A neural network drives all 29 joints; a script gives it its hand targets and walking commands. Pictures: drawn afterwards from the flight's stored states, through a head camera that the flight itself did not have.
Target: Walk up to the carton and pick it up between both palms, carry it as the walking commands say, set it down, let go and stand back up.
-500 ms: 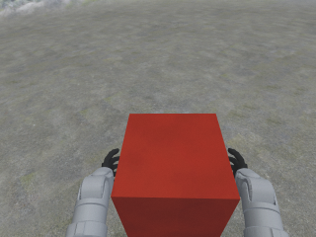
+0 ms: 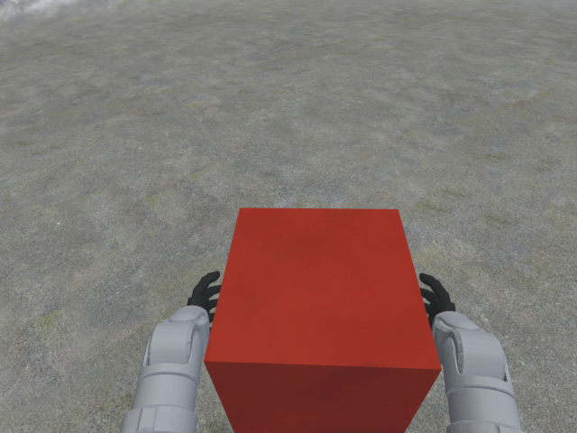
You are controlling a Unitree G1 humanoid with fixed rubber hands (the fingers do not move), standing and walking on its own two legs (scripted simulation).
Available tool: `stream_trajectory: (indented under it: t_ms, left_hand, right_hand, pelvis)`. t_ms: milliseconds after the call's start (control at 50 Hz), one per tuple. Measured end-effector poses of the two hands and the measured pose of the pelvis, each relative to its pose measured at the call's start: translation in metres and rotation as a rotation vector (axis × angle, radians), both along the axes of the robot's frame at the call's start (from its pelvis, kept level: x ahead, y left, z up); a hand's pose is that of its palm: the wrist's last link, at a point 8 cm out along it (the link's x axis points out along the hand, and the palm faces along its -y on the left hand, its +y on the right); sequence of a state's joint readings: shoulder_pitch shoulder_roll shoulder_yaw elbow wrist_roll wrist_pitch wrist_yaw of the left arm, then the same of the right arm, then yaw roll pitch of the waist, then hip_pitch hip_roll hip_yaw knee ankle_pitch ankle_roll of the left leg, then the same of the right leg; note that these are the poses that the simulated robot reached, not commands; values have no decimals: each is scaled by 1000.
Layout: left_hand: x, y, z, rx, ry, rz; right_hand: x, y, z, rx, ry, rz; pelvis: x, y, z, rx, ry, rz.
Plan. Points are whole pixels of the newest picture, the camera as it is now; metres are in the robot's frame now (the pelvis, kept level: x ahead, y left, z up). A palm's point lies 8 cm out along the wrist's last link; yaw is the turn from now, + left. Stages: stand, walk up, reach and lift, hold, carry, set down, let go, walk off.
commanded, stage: hold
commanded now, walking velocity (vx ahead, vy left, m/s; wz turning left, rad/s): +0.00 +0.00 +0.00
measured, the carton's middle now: (316, 322) +0.30 -0.01 -0.01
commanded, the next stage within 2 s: carry in 0.08 s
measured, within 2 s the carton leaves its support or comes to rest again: neither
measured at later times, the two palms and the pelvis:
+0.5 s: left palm (140, 330) +0.23 +0.22 +0.09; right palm (413, 323) +0.24 -0.12 +0.08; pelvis -0.02 +0.04 -0.01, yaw +6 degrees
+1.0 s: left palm out of the picture +0.10 +0.37 +0.05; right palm (278, 365) +0.20 +0.05 +0.05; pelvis -0.07 +0.15 -0.04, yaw +18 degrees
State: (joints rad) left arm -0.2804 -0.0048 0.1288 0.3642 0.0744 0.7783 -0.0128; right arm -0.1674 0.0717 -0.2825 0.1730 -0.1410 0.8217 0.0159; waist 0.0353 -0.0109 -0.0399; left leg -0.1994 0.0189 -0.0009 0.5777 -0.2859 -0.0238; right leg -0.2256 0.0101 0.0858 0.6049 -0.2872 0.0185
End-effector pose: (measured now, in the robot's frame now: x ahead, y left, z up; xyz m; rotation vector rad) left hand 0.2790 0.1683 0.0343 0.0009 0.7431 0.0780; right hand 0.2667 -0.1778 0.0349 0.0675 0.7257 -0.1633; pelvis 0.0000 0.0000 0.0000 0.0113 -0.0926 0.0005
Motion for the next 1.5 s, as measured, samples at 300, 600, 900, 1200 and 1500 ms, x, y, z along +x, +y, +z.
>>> stream_trajectory:
  t_ms: [300, 600, 900, 1200, 1500]
  left_hand:
    - [-13, 18, 29, 31, -63, -12]
    - [-82, 86, 43, -26, -58, 186]
    - [-155, 163, 14, -72, 4, 375]
    - [-232, 261, 13, -80, -18, 534]
    - [-333, 365, 17, -55, 5, 685]
  right_hand:
    - [-9, 18, 29, 16, -64, -3]
    - [-37, 90, 40, 79, -55, 50]
    - [-64, 176, 12, 89, 20, 157]
    - [-92, 290, 12, 108, 16, 287]
    - [-148, 416, 7, 122, 53, 441]
  pelvis:
    - [-9, 20, -5, -15, 27, 18]
    - [-31, 66, -26, -33, 79, 135]
    - [-58, 120, -36, -25, 109, 278]
    - [-101, 191, -34, -40, 122, 407]
    - [-167, 275, -27, -69, 135, 562]
